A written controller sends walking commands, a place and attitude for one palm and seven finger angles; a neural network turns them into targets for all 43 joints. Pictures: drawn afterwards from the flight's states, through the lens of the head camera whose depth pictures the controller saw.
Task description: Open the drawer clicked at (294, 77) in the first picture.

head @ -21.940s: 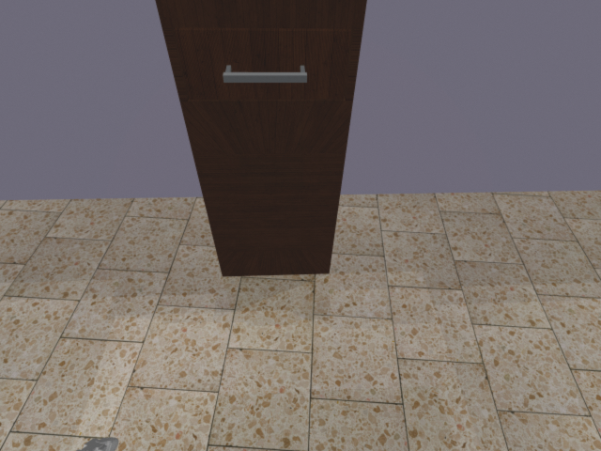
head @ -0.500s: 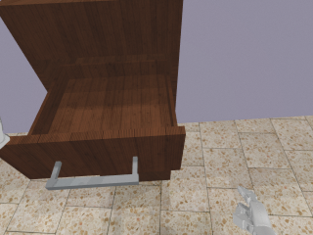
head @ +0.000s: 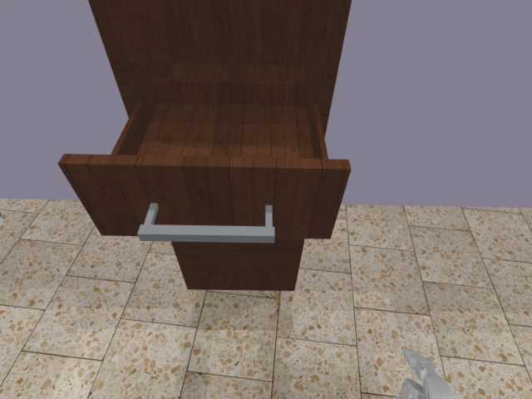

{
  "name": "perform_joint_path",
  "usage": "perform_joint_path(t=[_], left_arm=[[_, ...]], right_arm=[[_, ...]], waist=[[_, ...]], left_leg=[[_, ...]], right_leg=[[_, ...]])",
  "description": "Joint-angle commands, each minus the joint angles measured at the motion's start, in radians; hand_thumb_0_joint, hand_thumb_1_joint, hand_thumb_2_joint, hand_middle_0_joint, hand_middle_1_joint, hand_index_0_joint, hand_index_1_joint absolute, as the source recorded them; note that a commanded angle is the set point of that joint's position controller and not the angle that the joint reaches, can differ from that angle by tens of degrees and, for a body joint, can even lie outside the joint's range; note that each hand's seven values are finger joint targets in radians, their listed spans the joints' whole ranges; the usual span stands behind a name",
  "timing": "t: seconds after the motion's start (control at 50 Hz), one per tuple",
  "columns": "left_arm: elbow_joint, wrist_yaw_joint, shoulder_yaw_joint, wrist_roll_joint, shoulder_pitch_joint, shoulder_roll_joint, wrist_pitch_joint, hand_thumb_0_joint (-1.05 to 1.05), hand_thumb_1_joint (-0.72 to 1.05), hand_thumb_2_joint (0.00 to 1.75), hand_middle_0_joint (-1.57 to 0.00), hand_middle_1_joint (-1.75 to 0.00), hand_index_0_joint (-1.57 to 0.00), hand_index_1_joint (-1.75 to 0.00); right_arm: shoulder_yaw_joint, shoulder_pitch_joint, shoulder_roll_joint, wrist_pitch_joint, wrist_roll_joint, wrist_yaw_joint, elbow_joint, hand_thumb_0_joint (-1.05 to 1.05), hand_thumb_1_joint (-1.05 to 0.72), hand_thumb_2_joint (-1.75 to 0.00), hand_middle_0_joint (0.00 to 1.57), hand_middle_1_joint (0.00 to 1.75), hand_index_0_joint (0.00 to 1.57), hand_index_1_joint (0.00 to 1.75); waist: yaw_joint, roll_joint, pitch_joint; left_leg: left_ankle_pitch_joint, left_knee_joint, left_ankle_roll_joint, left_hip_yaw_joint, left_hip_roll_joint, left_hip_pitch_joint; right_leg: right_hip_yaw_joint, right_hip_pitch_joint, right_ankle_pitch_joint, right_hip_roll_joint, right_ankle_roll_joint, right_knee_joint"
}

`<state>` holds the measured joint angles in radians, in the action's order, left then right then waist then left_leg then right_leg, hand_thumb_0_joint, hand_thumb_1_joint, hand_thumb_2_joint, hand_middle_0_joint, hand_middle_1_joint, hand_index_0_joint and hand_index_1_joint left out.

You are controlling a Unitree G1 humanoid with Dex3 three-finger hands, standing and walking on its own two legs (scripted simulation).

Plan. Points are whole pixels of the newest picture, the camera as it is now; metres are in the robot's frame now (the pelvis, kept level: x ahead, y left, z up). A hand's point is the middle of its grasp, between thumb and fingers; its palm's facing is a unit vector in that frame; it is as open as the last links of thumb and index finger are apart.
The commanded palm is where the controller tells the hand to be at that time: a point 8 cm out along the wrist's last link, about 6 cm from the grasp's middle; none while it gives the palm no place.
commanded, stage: step back with the hand held close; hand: left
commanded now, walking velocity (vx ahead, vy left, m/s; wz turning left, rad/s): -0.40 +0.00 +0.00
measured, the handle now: (209, 222) +0.34 +0.11 +0.10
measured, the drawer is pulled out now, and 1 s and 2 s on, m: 0.29 0.29 0.29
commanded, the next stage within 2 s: stop stepping back and stand still in 0.22 s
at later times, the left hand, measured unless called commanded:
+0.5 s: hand out of the picture +0.10 +0.20 +0.31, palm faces +0.47 -0.75 -0.47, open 7.4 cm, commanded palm +0.05 +0.26 +0.29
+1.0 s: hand out of the picture +0.03 +0.23 +0.31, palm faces +0.59 -0.75 -0.30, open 7.4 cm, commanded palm -0.03 +0.27 +0.29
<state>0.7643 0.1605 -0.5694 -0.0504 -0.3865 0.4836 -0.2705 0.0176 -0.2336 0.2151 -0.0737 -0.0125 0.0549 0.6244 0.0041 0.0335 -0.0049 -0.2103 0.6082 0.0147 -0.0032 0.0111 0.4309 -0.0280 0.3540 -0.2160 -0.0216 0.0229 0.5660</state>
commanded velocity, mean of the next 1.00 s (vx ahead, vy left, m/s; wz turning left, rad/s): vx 0.01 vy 0.02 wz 0.01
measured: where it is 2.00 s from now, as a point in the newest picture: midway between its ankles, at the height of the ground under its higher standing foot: outside the picture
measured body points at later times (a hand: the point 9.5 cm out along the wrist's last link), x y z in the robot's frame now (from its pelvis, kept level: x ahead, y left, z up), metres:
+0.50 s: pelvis -0.11 -0.01 +0.01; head -0.10 +0.00 +0.46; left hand +0.07 +0.24 +0.33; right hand +0.02 -0.26 -0.08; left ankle -0.07 +0.09 -0.73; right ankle -0.17 -0.12 -0.72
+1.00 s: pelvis -0.17 -0.01 +0.00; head -0.20 -0.01 +0.45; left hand +0.00 +0.27 +0.32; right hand -0.04 -0.26 -0.09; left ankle -0.09 +0.10 -0.72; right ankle -0.18 -0.11 -0.72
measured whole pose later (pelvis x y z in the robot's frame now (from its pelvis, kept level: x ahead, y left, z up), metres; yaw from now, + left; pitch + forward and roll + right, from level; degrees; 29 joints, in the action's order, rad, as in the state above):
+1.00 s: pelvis -0.17 -0.01 +0.00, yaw -3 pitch -3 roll +0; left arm 0.57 0.17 -0.58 -0.04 -0.25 0.46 -0.26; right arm 0.00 -0.26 0.22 -0.07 -0.01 0.06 0.66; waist 0.01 0.02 0.04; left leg -0.25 0.63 0.03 -0.02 0.00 0.36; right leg 0.03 0.26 -0.43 -0.02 -0.02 0.69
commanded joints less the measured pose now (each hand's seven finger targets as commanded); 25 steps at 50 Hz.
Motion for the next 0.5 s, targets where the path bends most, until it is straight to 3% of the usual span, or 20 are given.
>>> perform_joint_path(t=[0.0,0.02,0.04,0.08,0.14,0.2,0.22,0.24,0.26,0.28,0.3,0.32,0.34,0.36,0.38,0.4,0.42,0.44,0.46,0.48], left_arm=[[0.11,0.033,-0.189,0.0,0.133,0.238,-0.053,0.0,0.9,0.9,-0.2,-0.3,-0.2,-0.3],[0.114,0.03,-0.197,-0.005,0.149,0.236,-0.053,0.0,0.9,0.9,-0.2,-0.3,-0.2,-0.3],[0.137,0.029,-0.189,-0.013,0.158,0.237,-0.055,0.0,0.9,0.9,-0.2,-0.3,-0.2,-0.3],[0.125,0.028,-0.152,-0.018,0.087,0.189,-0.048,0.0,0.9,0.9,-0.2,-0.3,-0.2,-0.3],[0.181,0.021,-0.125,-0.028,0.081,0.185,-0.036,0.0,0.9,0.9,-0.2,-0.3,-0.2,-0.3],[0.199,0.011,-0.114,-0.041,0.102,0.191,-0.033,0.0,0.9,0.9,-0.2,-0.3,-0.2,-0.3],[0.202,0.007,-0.125,-0.049,0.101,0.203,-0.036,0.0,0.9,0.9,-0.2,-0.3,-0.2,-0.3],[0.212,0.004,-0.168,-0.051,0.083,0.251,-0.042,0.0,0.9,0.9,-0.2,-0.3,-0.2,-0.3],[0.2,-0.004,-0.169,-0.062,0.083,0.248,-0.053,0.0,0.9,0.9,-0.2,-0.3,-0.2,-0.3],[0.191,-0.01,-0.174,-0.064,0.085,0.262,-0.064,0.0,0.9,0.9,-0.2,-0.3,-0.2,-0.3],[0.181,-0.005,-0.202,-0.071,0.101,0.307,-0.079,0.0,0.9,0.9,-0.2,-0.3,-0.2,-0.3],[0.185,-0.003,-0.165,-0.065,0.114,0.28,-0.078,0.0,0.9,0.9,-0.2,-0.3,-0.2,-0.3],[0.185,0.004,-0.223,-0.06,0.092,0.321,-0.062,0.0,0.9,0.9,-0.2,-0.3,-0.2,-0.3],[0.126,0.008,-0.212,-0.054,0.041,0.275,-0.039,0.0,0.9,0.9,-0.2,-0.3,-0.2,-0.3],[0.073,0.009,-0.205,-0.038,0.026,0.254,-0.019,0.0,0.9,0.9,-0.2,-0.3,-0.2,-0.3],[0.04,0.015,-0.2,-0.03,0.041,0.25,-0.006,0.0,0.9,0.9,-0.2,-0.3,-0.2,-0.3],[0.002,0.017,-0.179,-0.03,0.067,0.234,0.004,0.0,0.9,0.9,-0.2,-0.3,-0.2,-0.3],[0.0,0.016,-0.171,-0.032,0.072,0.234,0.008,0.0,0.9,0.9,-0.2,-0.3,-0.2,-0.3],[-0.008,0.013,-0.134,-0.035,0.094,0.208,0.005,0.0,0.9,0.9,-0.2,-0.3,-0.2,-0.3],[-0.022,0.006,-0.129,-0.032,0.091,0.212,0.006,0.0,0.9,0.9,-0.2,-0.3,-0.2,-0.3]], right_arm=[[0.047,0.108,0.121,-0.076,0.008,0.014,-0.16,0.0,-0.9,-0.9,0.2,0.3,0.2,0.3],[0.055,0.089,0.114,-0.082,0.017,0.01,-0.153,0.0,-0.9,-0.9,0.2,0.3,0.2,0.3],[0.06,0.094,0.109,-0.091,0.019,0.003,-0.15,0.0,-0.9,-0.9,0.2,0.3,0.2,0.3],[0.059,0.091,0.103,-0.1,0.026,-0.012,-0.123,0.0,-0.9,-0.9,0.2,0.3,0.2,0.3],[0.049,0.111,0.103,-0.099,0.026,-0.024,-0.111,0.0,-0.9,-0.9,0.2,0.3,0.2,0.3],[0.032,0.122,0.096,-0.1,0.029,-0.03,-0.105,0.0,-0.9,-0.9,0.2,0.3,0.2,0.3],[0.032,0.126,0.099,-0.098,0.03,-0.03,-0.106,0.0,-0.9,-0.9,0.2,0.3,0.2,0.3],[0.035,0.131,0.103,-0.09,0.034,-0.03,-0.103,0.0,-0.9,-0.9,0.2,0.3,0.2,0.3],[0.031,0.129,0.089,-0.081,0.032,-0.031,-0.103,0.0,-0.9,-0.9,0.2,0.3,0.2,0.3],[0.027,0.124,0.079,-0.072,0.026,-0.032,-0.101,0.0,-0.9,-0.9,0.2,0.3,0.2,0.3],[0.018,0.125,0.07,-0.065,0.017,-0.028,-0.094,0.0,-0.9,-0.9,0.2,0.3,0.2,0.3],[0.032,0.129,0.086,-0.066,0.0,-0.022,-0.1,0.0,-0.9,-0.9,0.2,0.3,0.2,0.3],[0.031,0.144,0.103,-0.065,-0.001,-0.021,-0.122,0.0,-0.9,-0.9,0.2,0.3,0.2,0.3],[0.014,0.127,0.071,-0.051,-0.006,-0.013,-0.126,0.0,-0.9,-0.9,0.2,0.3,0.2,0.3],[-0.001,0.124,0.062,-0.041,-0.01,-0.007,-0.135,0.0,-0.9,-0.9,0.2,0.3,0.2,0.3],[-0.002,0.108,0.072,-0.036,-0.012,0.004,-0.13,0.0,-0.9,-0.9,0.2,0.3,0.2,0.3],[0.0,0.094,0.087,-0.039,-0.012,0.011,-0.124,0.0,-0.9,-0.9,0.2,0.3,0.2,0.3],[0.025,0.096,0.124,-0.048,-0.013,0.013,-0.12,0.0,-0.9,-0.9,0.2,0.3,0.2,0.3],[0.026,0.089,0.134,-0.05,-0.022,0.011,-0.13,0.0,-0.9,-0.9,0.2,0.3,0.2,0.3],[0.032,0.087,0.145,-0.052,-0.031,0.006,-0.138,0.0,-0.9,-0.9,0.2,0.3,0.2,0.3]], waist=[[0.012,0.269,0.119],[0.015,0.231,0.135],[0.014,0.187,0.148],[0.006,0.128,0.171],[0.001,0.18,0.177],[-0.005,0.232,0.194],[-0.009,0.241,0.201],[-0.014,0.242,0.211],[-0.006,0.177,0.213],[0.002,0.061,0.188],[0.005,-0.1,0.187],[-0.004,-0.17,0.157],[-0.006,-0.213,0.161],[0.007,-0.18,0.129],[0.011,-0.155,0.114],[0.02,-0.113,0.116],[0.032,-0.075,0.112],[0.028,-0.028,0.131],[0.016,0.026,0.135],[0.009,0.014,0.129]], left_leg=[[-0.464,-0.494,0.102,0.368,-0.331,0.156],[-0.416,-0.482,0.121,0.395,-0.338,0.137],[-0.269,-0.41,0.137,0.369,-0.339,0.044],[-0.073,-0.352,0.138,0.282,-0.302,-0.083],[0.003,-0.372,0.109,0.202,-0.272,-0.144],[-0.038,-0.412,0.065,0.167,-0.237,-0.139],[-0.054,-0.416,0.042,0.151,-0.223,-0.121],[-0.036,-0.388,0.024,0.129,-0.21,-0.117],[-0.016,-0.298,0.002,0.104,-0.187,-0.13],[-0.03,-0.139,-0.034,0.042,-0.125,-0.189],[-0.044,0.109,-0.072,-0.026,-0.042,-0.262],[-0.141,0.33,-0.076,0.006,0.02,-0.179],[-0.188,0.433,-0.068,0.046,0.029,-0.074],[-0.178,0.36,-0.048,0.071,-0.023,0.018],[-0.15,0.196,-0.033,0.059,-0.044,0.003],[-0.078,0.034,-0.026,0.022,-0.032,-0.064],[0.085,-0.103,-0.017,0.004,-0.023,-0.167],[0.311,-0.145,0.006,0.034,-0.068,-0.283],[0.42,-0.157,0.028,0.096,-0.127,-0.287],[0.384,-0.156,0.036,0.12,-0.151,-0.288]], right_leg=[[-0.002,-0.136,-0.255,-0.066,-0.024,0.365],[-0.027,-0.095,-0.277,-0.069,-0.028,0.471],[-0.056,-0.02,-0.289,-0.053,-0.034,0.486],[-0.034,0.044,-0.283,-0.04,-0.027,0.474],[0.023,0.01,-0.303,-0.043,-0.026,0.347],[0.075,-0.105,-0.313,-0.061,-0.043,0.104],[0.088,-0.157,-0.278,-0.064,-0.053,0.007],[0.086,-0.191,-0.214,-0.052,-0.067,-0.097],[0.037,-0.182,-0.152,0.012,-0.092,-0.23],[-0.064,-0.08,-0.085,0.119,-0.13,-0.339],[-0.211,0.076,0.001,0.287,-0.173,-0.406],[-0.199,0.09,0.099,0.343,-0.207,-0.36],[-0.221,0.049,0.275,0.332,-0.213,-0.301],[-0.134,-0.091,0.5,0.31,-0.196,-0.206],[-0.105,-0.147,0.585,0.275,-0.16,-0.151],[-0.066,-0.177,0.598,0.231,-0.126,-0.122],[-0.037,-0.144,0.529,0.178,-0.085,-0.099],[0.002,-0.109,0.447,0.118,-0.04,-0.057],[0.016,-0.118,0.313,0.066,-0.015,-0.06],[-0.004,-0.106,0.175,0.046,-0.003,-0.109]])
